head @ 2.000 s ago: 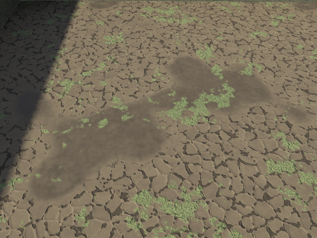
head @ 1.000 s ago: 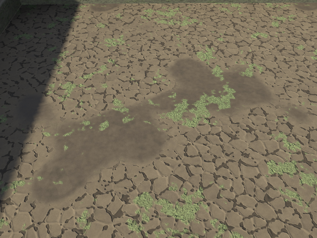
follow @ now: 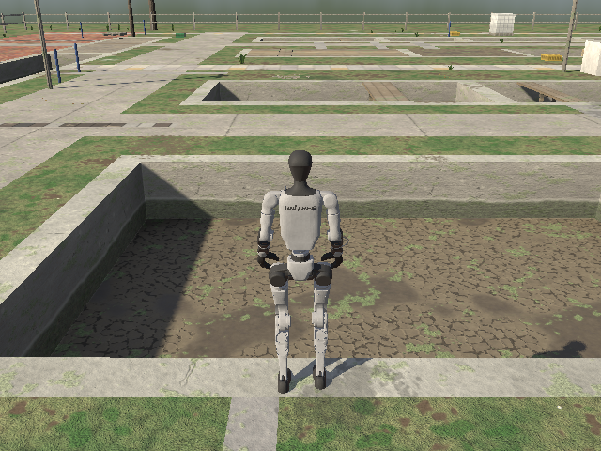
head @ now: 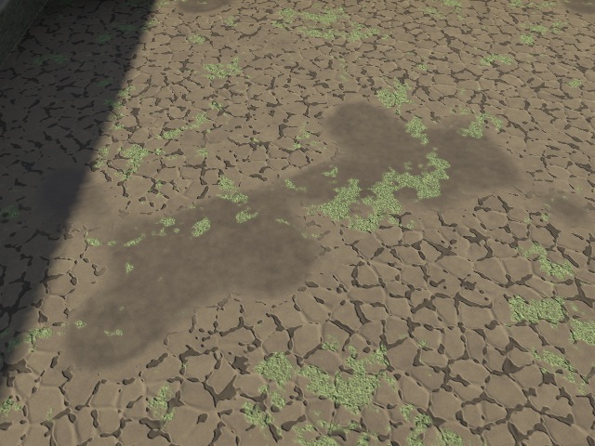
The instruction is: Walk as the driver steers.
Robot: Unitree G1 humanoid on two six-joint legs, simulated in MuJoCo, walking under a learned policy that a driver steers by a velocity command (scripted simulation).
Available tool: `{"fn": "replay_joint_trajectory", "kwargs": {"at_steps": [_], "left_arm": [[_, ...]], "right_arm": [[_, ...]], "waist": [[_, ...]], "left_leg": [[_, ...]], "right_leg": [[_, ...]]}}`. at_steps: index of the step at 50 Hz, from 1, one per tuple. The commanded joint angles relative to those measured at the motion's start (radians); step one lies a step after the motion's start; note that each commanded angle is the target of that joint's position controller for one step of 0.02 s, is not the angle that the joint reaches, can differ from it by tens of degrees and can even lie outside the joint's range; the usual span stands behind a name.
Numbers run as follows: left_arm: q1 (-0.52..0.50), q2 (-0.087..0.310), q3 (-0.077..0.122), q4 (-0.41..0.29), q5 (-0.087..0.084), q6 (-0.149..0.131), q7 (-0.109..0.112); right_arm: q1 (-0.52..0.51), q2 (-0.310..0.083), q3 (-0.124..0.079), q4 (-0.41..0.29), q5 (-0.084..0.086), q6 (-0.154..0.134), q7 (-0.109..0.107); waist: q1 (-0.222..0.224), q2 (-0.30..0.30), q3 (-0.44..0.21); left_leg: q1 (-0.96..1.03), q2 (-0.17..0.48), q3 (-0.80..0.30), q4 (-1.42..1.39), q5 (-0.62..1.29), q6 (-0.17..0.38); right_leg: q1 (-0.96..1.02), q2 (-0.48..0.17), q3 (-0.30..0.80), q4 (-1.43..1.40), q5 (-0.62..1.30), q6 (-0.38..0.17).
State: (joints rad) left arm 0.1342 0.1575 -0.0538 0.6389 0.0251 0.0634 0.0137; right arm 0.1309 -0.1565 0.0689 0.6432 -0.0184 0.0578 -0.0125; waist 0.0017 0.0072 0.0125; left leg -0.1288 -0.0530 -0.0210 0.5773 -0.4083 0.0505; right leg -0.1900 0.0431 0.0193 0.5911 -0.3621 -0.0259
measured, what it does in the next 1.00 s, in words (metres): stands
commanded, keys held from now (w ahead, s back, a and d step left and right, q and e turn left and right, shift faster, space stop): w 0.02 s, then no key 0.58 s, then w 0.40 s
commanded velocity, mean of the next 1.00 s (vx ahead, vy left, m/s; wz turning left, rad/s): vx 0.23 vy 0.00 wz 0.00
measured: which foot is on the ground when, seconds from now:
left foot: down 0.00-1.00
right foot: down 0.00-1.00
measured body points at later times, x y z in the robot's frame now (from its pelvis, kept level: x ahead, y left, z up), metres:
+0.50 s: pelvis +0.00 +0.00 +0.02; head +0.00 +0.01 +0.47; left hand +0.14 +0.22 -0.10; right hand +0.13 -0.21 -0.10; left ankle -0.06 +0.09 -0.73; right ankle -0.03 -0.11 -0.73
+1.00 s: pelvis +0.00 +0.00 +0.01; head -0.01 +0.01 +0.46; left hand +0.16 +0.21 -0.10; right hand +0.16 -0.20 -0.09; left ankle -0.06 +0.09 -0.73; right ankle -0.03 -0.11 -0.73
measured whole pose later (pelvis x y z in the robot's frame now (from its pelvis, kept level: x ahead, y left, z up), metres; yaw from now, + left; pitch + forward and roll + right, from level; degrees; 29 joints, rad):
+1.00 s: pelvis +0.00 +0.00 +0.01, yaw +0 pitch -1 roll -1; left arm 0.15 0.17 -0.05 0.69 0.02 0.07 0.01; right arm 0.15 -0.16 0.06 0.69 -0.02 0.07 -0.01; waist -0.01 0.00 -0.01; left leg -0.10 -0.05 -0.02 0.47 -0.35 0.05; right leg -0.16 0.04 0.02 0.48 -0.30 -0.02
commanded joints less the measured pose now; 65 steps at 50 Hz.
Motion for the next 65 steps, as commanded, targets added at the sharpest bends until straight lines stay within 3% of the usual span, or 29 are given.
{"fn": "replay_joint_trajectory", "kwargs": {"at_steps": [1,2,3,5,6,8,9,10,12,14,15,20,29,30,31,37,39,41,45,47,48,49,52,53,55,57,59,60,65], "left_arm": [[-0.095,0.095,0.028,-0.093,-0.009,-0.010,0.005],[-0.072,0.050,0.016,-0.087,0.001,-0.017,0.006],[-0.066,0.042,0.010,-0.083,0.001,-0.017,0.004],[-0.044,0.117,0.038,-0.079,0.005,-0.010,-0.013],[-0.032,0.004,-0.001,-0.054,-0.004,-0.014,-0.004],[-0.081,0.103,0.030,-0.064,-0.017,0.000,0.000],[-0.073,0.116,0.043,-0.061,0.001,-0.002,-0.005],[-0.016,0.034,0.008,-0.032,-0.005,-0.005,-0.005],[-0.038,0.063,0.016,-0.021,-0.006,-0.009,-0.006],[-0.056,0.090,0.031,-0.036,-0.006,-0.014,-0.020],[-0.006,0.080,0.024,-0.006,-0.011,-0.016,-0.008],[-0.021,0.085,0.026,0.013,-0.012,-0.023,0.000],[-0.011,0.102,0.032,0.011,-0.010,-0.019,0.008],[0.071,0.123,0.018,0.015,0.036,-0.014,0.002],[0.006,0.089,0.027,0.026,-0.008,-0.016,0.004],[-0.024,0.104,0.022,0.023,-0.011,-0.013,0.012],[0.025,0.112,0.039,0.006,-0.016,-0.015,-0.011],[-0.013,0.072,0.024,-0.003,-0.015,-0.010,0.004],[-0.020,0.085,0.012,0.006,0.003,0.000,0.002],[-0.048,0.120,0.033,-0.034,-0.005,-0.006,-0.010],[-0.001,0.118,0.040,-0.028,-0.001,-0.009,-0.009],[0.004,0.121,0.038,-0.023,-0.015,-0.004,0.004],[-0.066,0.059,0.012,-0.037,0.002,-0.005,0.010],[-0.071,0.117,0.031,-0.049,-0.014,0.010,0.008],[-0.059,0.059,0.011,-0.051,0.006,0.003,0.011],[-0.036,0.091,0.022,-0.031,0.000,-0.008,0.009],[-0.062,0.129,0.042,-0.065,0.006,-0.004,-0.001],[-0.046,0.053,0.016,-0.049,-0.004,-0.013,0.007],[-0.075,0.071,0.015,-0.065,0.003,-0.009,0.009]], "right_arm": [[-0.116,-0.063,-0.021,-0.114,-0.015,-0.008,0.004],[-0.020,-0.059,-0.017,-0.074,-0.004,-0.016,-0.001],[-0.040,-0.058,-0.015,-0.071,0.001,-0.019,0.000],[-0.083,-0.092,-0.034,-0.103,-0.006,-0.001,0.005],[-0.023,-0.018,-0.001,-0.051,-0.001,-0.014,0.001],[-0.069,-0.079,-0.027,-0.062,-0.010,-0.007,0.007],[-0.038,-0.108,-0.039,-0.058,-0.007,-0.005,0.008],[-0.016,-0.046,-0.008,-0.019,0.002,-0.014,0.004],[-0.033,-0.061,-0.013,-0.015,0.001,-0.023,0.009],[-0.075,-0.078,-0.026,-0.052,0.002,-0.008,0.019],[0.005,-0.089,-0.031,0.001,-0.004,-0.015,0.018],[-0.009,-0.082,-0.029,0.007,0.012,-0.030,0.012],[0.002,-0.108,-0.040,-0.002,0.007,-0.013,0.004],[0.113,-0.134,-0.035,0.022,-0.034,0.000,0.012],[0.008,-0.092,-0.035,0.010,0.000,-0.005,0.008],[-0.017,-0.089,-0.027,0.008,-0.008,-0.013,0.012],[0.017,-0.126,-0.047,-0.006,0.019,-0.008,0.002],[-0.017,-0.062,-0.026,-0.017,-0.002,-0.008,0.008],[-0.034,-0.082,-0.016,-0.002,-0.001,-0.013,0.000],[-0.070,-0.096,-0.029,-0.055,0.002,0.000,0.009],[-0.015,-0.120,-0.044,-0.042,0.005,-0.002,-0.002],[-0.004,-0.102,-0.036,-0.033,-0.004,-0.004,0.000],[-0.049,-0.065,-0.016,-0.035,0.002,-0.012,-0.004],[-0.084,-0.082,-0.026,-0.065,-0.007,0.000,0.005],[-0.045,-0.070,-0.015,-0.043,0.001,-0.013,-0.002],[-0.056,-0.072,-0.020,-0.062,0.000,-0.008,-0.005],[-0.036,-0.127,-0.044,-0.074,-0.006,-0.001,0.005],[-0.013,-0.068,-0.024,-0.058,0.000,-0.011,-0.004],[-0.050,-0.070,-0.019,-0.081,-0.002,-0.015,0.000]], "waist": [[-0.026,-0.016,-0.033],[-0.009,-0.010,-0.114],[0.002,0.002,-0.059],[-0.003,-0.030,-0.112],[-0.005,0.016,-0.177],[-0.023,-0.004,-0.009],[-0.010,-0.007,-0.074],[0.007,0.028,-0.145],[0.001,0.013,-0.025],[-0.003,-0.016,0.018],[-0.025,0.022,-0.113],[0.002,0.001,-0.033],[-0.003,-0.002,-0.076],[-0.007,-0.002,-0.095],[0.003,-0.002,-0.059],[-0.024,-0.005,0.003],[-0.006,-0.010,-0.150],[-0.032,0.011,-0.151],[0.000,0.022,0.005],[-0.005,-0.017,-0.006],[-0.006,-0.011,-0.120],[-0.024,-0.003,-0.156],[0.004,0.017,-0.008],[-0.019,-0.009,-0.013],[0.012,0.009,-0.021],[-0.011,0.001,-0.046],[-0.005,-0.012,-0.129],[-0.004,0.006,-0.134],[0.001,0.002,-0.035]], "left_leg": [[-0.095,0.076,-0.034,-0.033,0.490,0.010],[-0.040,0.071,-0.077,-0.090,0.362,-0.004],[-0.046,0.076,-0.086,-0.115,0.341,-0.003],[-0.005,0.111,-0.056,-0.020,0.751,0.006],[0.040,0.112,-0.099,-0.170,0.431,-0.017],[-0.001,0.117,-0.077,-0.177,0.567,0.000],[0.005,0.132,-0.072,-0.111,0.728,-0.003],[0.063,0.120,-0.104,-0.227,0.429,-0.012],[0.025,0.117,-0.117,-0.289,0.343,-0.008],[-0.007,0.175,-0.127,-0.283,0.740,-0.006],[0.093,0.137,-0.092,-0.302,0.505,0.005],[0.040,0.123,-0.112,-0.306,0.410,0.001],[0.049,0.121,-0.102,-0.229,0.532,0.016],[0.076,0.121,-0.137,-0.277,0.556,0.062],[0.055,0.126,-0.100,-0.260,0.464,0.020],[0.012,0.118,-0.083,-0.297,0.442,0.015],[0.080,0.128,-0.065,-0.181,0.701,0.020],[0.048,0.097,-0.043,-0.195,0.476,0.012],[-0.040,0.086,-0.084,-0.220,0.241,0.014],[-0.049,0.114,-0.063,-0.143,0.596,0.031],[0.016,0.107,-0.046,-0.089,0.669,0.028],[0.028,0.093,-0.026,-0.105,0.566,0.020],[-0.046,0.076,-0.080,-0.158,0.298,0.009],[-0.039,0.093,-0.040,-0.122,0.491,0.020],[-0.033,0.084,-0.081,-0.127,0.366,0.013],[-0.059,0.087,-0.071,-0.120,0.355,0.027],[0.002,0.105,-0.032,-0.024,0.712,0.016],[0.001,0.074,-0.065,-0.086,0.423,0.003],[-0.048,0.074,-0.077,-0.108,0.332,0.010]], "right_leg": [[0.057,-0.077,0.084,-0.019,0.558,-0.038],[0.092,-0.067,0.067,-0.045,0.357,-0.033],[0.056,-0.065,0.073,-0.084,0.297,-0.025],[0.065,-0.091,0.054,-0.030,0.763,-0.030],[0.114,-0.091,0.092,-0.149,0.356,-0.010],[0.059,-0.102,0.105,-0.157,0.569,-0.023],[0.088,-0.118,0.063,-0.097,0.705,-0.025],[0.136,-0.097,0.103,-0.218,0.326,-0.010],[0.099,-0.097,0.115,-0.270,0.254,-0.007],[0.105,-0.144,0.116,-0.258,0.703,-0.006],[0.153,-0.128,0.126,-0.248,0.511,-0.020],[0.108,-0.110,0.105,-0.280,0.328,-0.017],[0.077,-0.104,0.086,-0.205,0.388,-0.029],[0.102,-0.107,0.115,-0.234,0.398,-0.077],[0.079,-0.112,0.088,-0.239,0.326,-0.032],[0.094,-0.111,0.110,-0.245,0.444,-0.029],[0.159,-0.119,0.055,-0.172,0.714,-0.040],[0.151,-0.095,0.078,-0.155,0.507,-0.038],[0.035,-0.054,0.066,-0.183,0.150,-0.022],[0.049,-0.087,0.051,-0.123,0.564,-0.034],[0.100,-0.098,0.039,-0.090,0.694,-0.043],[0.134,-0.096,0.071,-0.092,0.628,-0.050],[0.028,-0.056,0.058,-0.124,0.223,-0.020],[0.026,-0.076,0.072,-0.112,0.475,-0.035],[0.016,-0.051,0.056,-0.102,0.256,-0.018],[0.064,-0.047,0.066,-0.073,0.268,-0.030],[0.052,-0.090,0.021,-0.021,0.681,-0.034],[0.077,-0.059,0.053,-0.058,0.359,-0.024],[0.024,-0.054,0.059,-0.074,0.265,-0.020]]}}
